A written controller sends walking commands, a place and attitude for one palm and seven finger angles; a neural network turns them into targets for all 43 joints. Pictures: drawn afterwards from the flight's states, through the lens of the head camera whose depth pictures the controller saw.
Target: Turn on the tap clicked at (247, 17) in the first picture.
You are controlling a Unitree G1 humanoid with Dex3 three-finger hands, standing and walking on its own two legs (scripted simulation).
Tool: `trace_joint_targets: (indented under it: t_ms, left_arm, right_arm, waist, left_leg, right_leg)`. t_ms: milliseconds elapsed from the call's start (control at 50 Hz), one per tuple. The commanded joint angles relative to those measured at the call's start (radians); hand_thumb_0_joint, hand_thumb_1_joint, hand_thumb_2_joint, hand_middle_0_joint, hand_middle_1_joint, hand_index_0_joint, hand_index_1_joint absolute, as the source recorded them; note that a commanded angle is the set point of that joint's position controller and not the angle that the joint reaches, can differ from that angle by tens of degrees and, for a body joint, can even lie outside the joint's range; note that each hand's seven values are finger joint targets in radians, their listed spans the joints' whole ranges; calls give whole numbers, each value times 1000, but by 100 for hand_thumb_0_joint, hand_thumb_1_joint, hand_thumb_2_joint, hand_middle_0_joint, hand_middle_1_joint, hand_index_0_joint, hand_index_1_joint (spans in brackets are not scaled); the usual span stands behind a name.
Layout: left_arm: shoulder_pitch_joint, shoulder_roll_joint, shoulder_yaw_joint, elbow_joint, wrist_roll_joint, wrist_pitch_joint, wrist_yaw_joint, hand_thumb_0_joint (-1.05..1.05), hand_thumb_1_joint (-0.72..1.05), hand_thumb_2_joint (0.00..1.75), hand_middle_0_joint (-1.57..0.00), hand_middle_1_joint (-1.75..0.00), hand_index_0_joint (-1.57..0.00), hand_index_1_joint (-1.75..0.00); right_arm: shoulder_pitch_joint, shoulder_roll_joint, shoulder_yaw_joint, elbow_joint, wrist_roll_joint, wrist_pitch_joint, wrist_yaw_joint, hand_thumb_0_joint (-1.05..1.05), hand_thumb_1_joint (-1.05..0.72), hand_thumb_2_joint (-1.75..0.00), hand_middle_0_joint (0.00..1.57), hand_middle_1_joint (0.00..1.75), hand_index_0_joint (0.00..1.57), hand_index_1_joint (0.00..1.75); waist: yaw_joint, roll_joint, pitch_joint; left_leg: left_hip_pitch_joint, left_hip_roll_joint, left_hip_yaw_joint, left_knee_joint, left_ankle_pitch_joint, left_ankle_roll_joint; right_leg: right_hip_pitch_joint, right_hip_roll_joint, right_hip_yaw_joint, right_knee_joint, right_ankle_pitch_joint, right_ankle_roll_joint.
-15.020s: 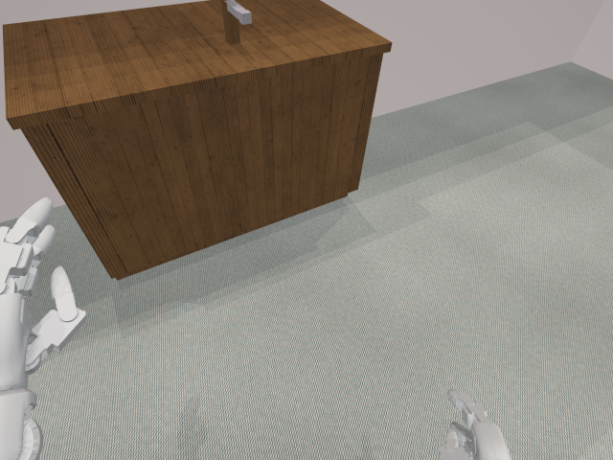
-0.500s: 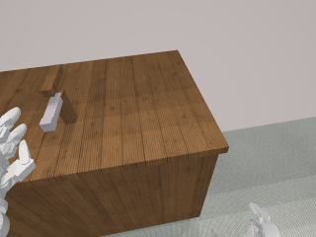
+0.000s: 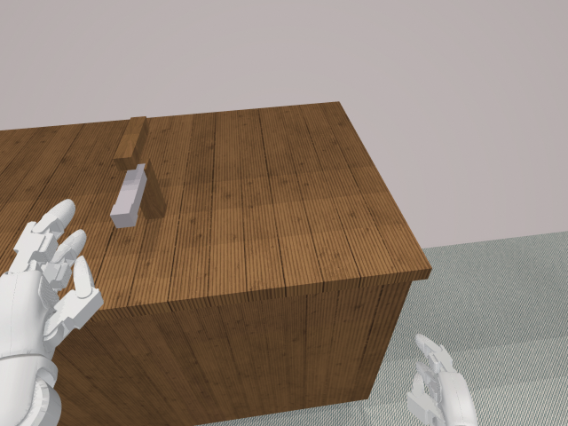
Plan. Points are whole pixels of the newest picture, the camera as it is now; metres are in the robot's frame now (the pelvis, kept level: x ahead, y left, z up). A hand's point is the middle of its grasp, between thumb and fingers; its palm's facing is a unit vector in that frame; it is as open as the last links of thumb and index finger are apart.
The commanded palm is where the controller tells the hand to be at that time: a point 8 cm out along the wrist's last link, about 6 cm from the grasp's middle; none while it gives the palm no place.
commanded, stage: turn the palm inward beside the body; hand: left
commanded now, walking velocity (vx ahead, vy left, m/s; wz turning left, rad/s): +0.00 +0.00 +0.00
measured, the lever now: (124, 215) +0.36 +0.31 +0.12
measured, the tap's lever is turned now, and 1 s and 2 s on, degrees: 0 0 0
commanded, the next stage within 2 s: reach beside the lever's end, fingers flat in 0.78 s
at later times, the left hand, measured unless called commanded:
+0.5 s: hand (101, 303) +0.18 +0.22 +0.17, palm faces +0.45 -0.89 -0.13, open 7.4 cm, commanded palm +0.12 +0.26 +0.18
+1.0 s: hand (111, 295) +0.19 +0.22 +0.17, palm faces +0.45 -0.88 -0.12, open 7.4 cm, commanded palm +0.14 +0.27 +0.18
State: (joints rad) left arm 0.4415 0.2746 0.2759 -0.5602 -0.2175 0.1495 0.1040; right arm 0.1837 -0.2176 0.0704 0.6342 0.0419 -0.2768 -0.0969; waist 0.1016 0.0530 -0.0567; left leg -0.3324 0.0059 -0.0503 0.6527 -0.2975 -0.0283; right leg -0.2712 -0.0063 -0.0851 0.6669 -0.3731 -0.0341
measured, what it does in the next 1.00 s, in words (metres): stands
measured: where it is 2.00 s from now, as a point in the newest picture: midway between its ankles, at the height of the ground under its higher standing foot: outside the picture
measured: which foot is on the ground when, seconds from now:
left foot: down 0.00-1.00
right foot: down 0.00-1.00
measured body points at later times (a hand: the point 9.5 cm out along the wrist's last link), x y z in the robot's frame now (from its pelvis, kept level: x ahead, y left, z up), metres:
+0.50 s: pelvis +0.00 -0.01 +0.00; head -0.04 -0.03 +0.45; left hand +0.15 +0.27 +0.18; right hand +0.21 -0.21 -0.06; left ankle +0.03 +0.14 -0.72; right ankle -0.01 -0.09 -0.72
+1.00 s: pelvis +0.01 -0.01 +0.00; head -0.03 -0.04 +0.45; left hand +0.16 +0.26 +0.18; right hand +0.22 -0.22 -0.06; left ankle +0.03 +0.14 -0.72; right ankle -0.01 -0.09 -0.72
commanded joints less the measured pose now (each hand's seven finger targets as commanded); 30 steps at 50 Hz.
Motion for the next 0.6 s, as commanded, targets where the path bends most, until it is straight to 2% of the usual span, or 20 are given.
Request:
trace_joint_targets:
  t_ms: [0, 20, 60, 80, 100, 160, 200, 240, 260, 280, 340, 360, 380, 400, 460, 480, 500, 540, 560, 580]
  left_arm:
    - [-102, 148, 87, -236, -1, -59, 25, 0, 90, 90, -20, -30, -20, -30]
    - [-100, 144, 84, -237, -2, -57, 25, 0, 90, 90, -20, -30, -20, -30]
    - [-96, 158, 98, -252, -1, -47, 31, 0, 90, 90, -20, -30, -20, -30]
    - [-92, 135, 76, -261, -3, -44, 31, 0, 90, 90, -20, -30, -20, -30]
    - [-76, 136, 81, -250, -8, -42, 32, 0, 90, 90, -20, -30, -20, -30]
    - [-70, 143, 84, -265, -11, -31, 35, 0, 90, 90, -20, -30, -20, -30]
    - [-78, 129, 77, -263, -20, -27, 39, 0, 90, 90, -20, -30, -20, -30]
    - [-83, 135, 86, -277, -27, -24, 40, 0, 90, 90, -20, -30, -20, -30]
    - [-79, 145, 99, -266, -26, -16, 43, 0, 90, 90, -20, -30, -20, -30]
    - [-89, 119, 73, -276, -28, -16, 43, 0, 90, 90, -20, -30, -20, -30]
    - [-97, 124, 80, -261, -43, -3, 41, 0, 90, 90, -20, -30, -20, -30]
    - [-93, 135, 94, -255, -40, 6, 41, 0, 90, 90, -20, -30, -20, -30]
    - [-99, 118, 73, -272, -38, 6, 41, 0, 90, 90, -20, -30, -20, -30]
    - [-91, 124, 79, -271, -36, 5, 42, 0, 90, 90, -20, -30, -20, -30]
    - [-77, 139, 97, -261, -37, 11, 43, 0, 90, 90, -20, -30, -20, -30]
    - [-82, 117, 77, -269, -40, 8, 40, 0, 90, 90, -20, -30, -20, -30]
    - [-72, 121, 90, -248, -43, 8, 40, 0, 90, 90, -20, -30, -20, -30]
    - [-83, 121, 85, -263, -46, 4, 36, 0, 90, 90, -20, -30, -20, -30]
    - [-82, 137, 102, -263, -38, 4, 39, 0, 90, 90, -20, -30, -20, -30]
    - [-80, 119, 87, -264, -40, 3, 41, 0, 90, 90, -20, -30, -20, -30]
  right_arm:
    - [-157, -111, -43, -167, 5, -55, -15, 0, -90, -90, 20, 30, 20, 30]
    - [-157, -113, -43, -165, 4, -54, -16, 0, -90, -90, 20, 30, 20, 30]
    - [-171, -112, -41, -164, 5, -55, -16, 0, -90, -90, 20, 30, 20, 30]
    - [-167, -108, -38, -168, 4, -55, -16, 0, -90, -90, 20, 30, 20, 30]
    - [-165, -111, -40, -167, 4, -56, -17, 0, -90, -90, 20, 30, 20, 30]
    - [-175, -112, -38, -164, 8, -58, -17, 0, -90, -90, 20, 30, 20, 30]
    - [-173, -112, -39, -165, 7, -60, -20, 0, -90, -90, 20, 30, 20, 30]
    - [-171, -116, -43, -163, 4, -64, -22, 0, -90, -90, 20, 30, 20, 30]
    - [-172, -115, -42, -156, 8, -64, -22, 0, -90, -90, 20, 30, 20, 30]
    - [-174, -112, -40, -160, 8, -65, -22, 0, -90, -90, 20, 30, 20, 30]
    - [-173, -116, -41, -155, 8, -67, -26, 0, -90, -90, 20, 30, 20, 30]
    - [-179, -115, -41, -151, 11, -69, -27, 0, -90, -90, 20, 30, 20, 30]
    - [-177, -113, -39, -155, 11, -70, -25, 0, -90, -90, 20, 30, 20, 30]
    - [-173, -115, -41, -157, 8, -72, -25, 0, -90, -90, 20, 30, 20, 30]
    - [-170, -116, -42, -152, 9, -71, -23, 0, -90, -90, 20, 30, 20, 30]
    - [-172, -113, -41, -156, 7, -72, -24, 0, -90, -90, 20, 30, 20, 30]
    - [-164, -116, -43, -153, 7, -72, -23, 0, -90, -90, 20, 30, 20, 30]
    - [-166, -116, -46, -154, 6, -71, -22, 0, -90, -90, 20, 30, 20, 30]
    - [-163, -117, -47, -149, 9, -71, -20, 0, -90, -90, 20, 30, 20, 30]
    - [-162, -113, -44, -156, 6, -71, -20, 0, -90, -90, 20, 30, 20, 30]
  waist:
    - [-10, 3, -41]
    - [-10, -15, -38]
    - [-5, 26, -40]
    - [-6, 22, -42]
    - [-8, -17, -36]
    - [-3, 18, -27]
    - [-7, -22, -21]
    - [-7, -9, -45]
    - [-3, 11, -33]
    - [-9, 4, -38]
    - [-9, -29, -23]
    - [-4, 10, -18]
    - [-8, 12, -22]
    - [-8, -21, -29]
    - [-3, -5, -26]
    - [-9, -16, -33]
    - [-8, -50, -22]
    - [-8, -21, -36]
    - [-6, 17, -38]
    - [-5, -9, -39]
  left_leg:
    - [71, -8, 0, -106, 36, 47]
    - [68, -8, -1, -106, 37, 48]
    - [73, -9, -2, -109, 29, 46]
    - [70, -11, -5, -110, 28, 45]
    - [65, -8, -5, -106, 26, 47]
    - [63, -11, -5, -108, 6, 46]
    - [58, -11, -7, -104, 4, 48]
    - [73, -12, -2, -94, 34, 50]
    - [69, -13, -2, -95, 31, 48]
    - [74, -14, -1, -94, 29, 48]
    - [66, -15, -2, -94, 12, 51]
    - [72, -15, 0, -95, 14, 50]
    - [74, -16, 0, -97, 22, 50]
    - [77, -13, -1, -94, 42, 51]
    - [78, -15, 4, -86, 60, 51]
    - [84, -15, 6, -85, 66, 53]
    - [78, -11, 6, -81, 79, 53]
    - [89, -13, 12, -75, 97, 54]
    - [94, -13, 13, -77, 103, 50]
    - [89, -15, 11, -80, 104, 51]
  right_leg:
    - [-79, -10, 4, -155, 76, 21]
    - [-75, -9, 2, -155, 77, 21]
    - [-73, -11, 6, -159, 71, 19]
    - [-72, -12, 3, -154, 72, 18]
    - [-73, -11, 2, -160, 71, 20]
    - [-73, -11, 8, -168, 49, 18]
    - [-78, -11, 6, -170, 46, 21]
    - [-68, -14, 10, -173, 72, 21]
    - [-68, -13, 12, -176, 69, 21]
    - [-71, -15, 11, -176, 66, 21]
    - [-70, -14, 18, -190, 46, 24]
    - [-68, -15, 21, -196, 46, 22]
    - [-66, -17, 19, -190, 56, 22]
    - [-61, -15, 16, -187, 77, 23]
    - [-55, -17, 24, -197, 92, 24]
    - [-56, -18, 24, -194, 101, 26]
    - [-53, -17, 24, -196, 117, 27]
    - [-49, -19, 29, -196, 140, 27]
    - [-44, -19, 27, -193, 145, 24]
    - [-43, -19, 24, -188, 151, 26]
